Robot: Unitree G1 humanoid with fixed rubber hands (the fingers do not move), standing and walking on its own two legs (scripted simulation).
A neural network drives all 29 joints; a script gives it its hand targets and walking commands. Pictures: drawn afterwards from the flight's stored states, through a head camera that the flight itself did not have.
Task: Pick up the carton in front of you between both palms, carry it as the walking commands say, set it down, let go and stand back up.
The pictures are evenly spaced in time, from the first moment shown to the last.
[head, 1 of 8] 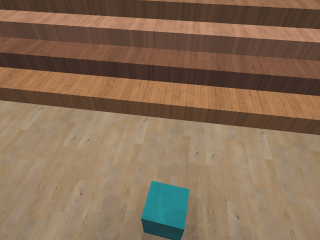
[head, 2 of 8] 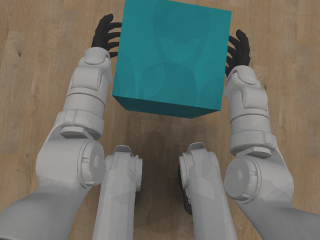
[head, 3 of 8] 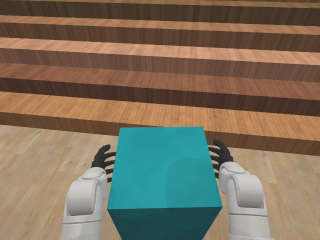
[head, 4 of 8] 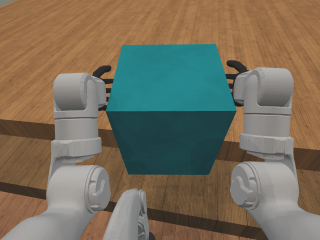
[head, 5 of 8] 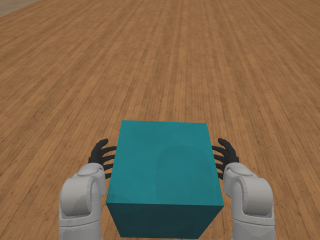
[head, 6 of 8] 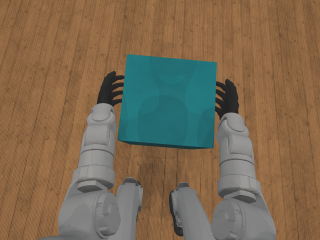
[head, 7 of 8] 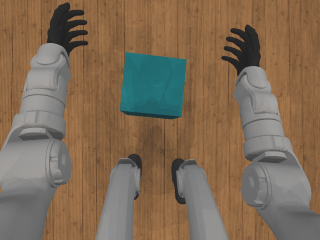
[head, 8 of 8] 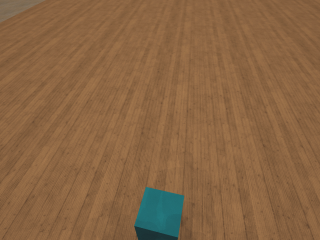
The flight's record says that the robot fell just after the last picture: no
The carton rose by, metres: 1.77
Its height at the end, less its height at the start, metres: +1.00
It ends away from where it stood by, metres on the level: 4.16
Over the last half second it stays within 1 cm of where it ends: yes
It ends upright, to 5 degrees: yes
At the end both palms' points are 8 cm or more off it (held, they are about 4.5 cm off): yes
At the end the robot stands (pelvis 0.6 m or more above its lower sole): yes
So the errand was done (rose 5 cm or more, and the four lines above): yes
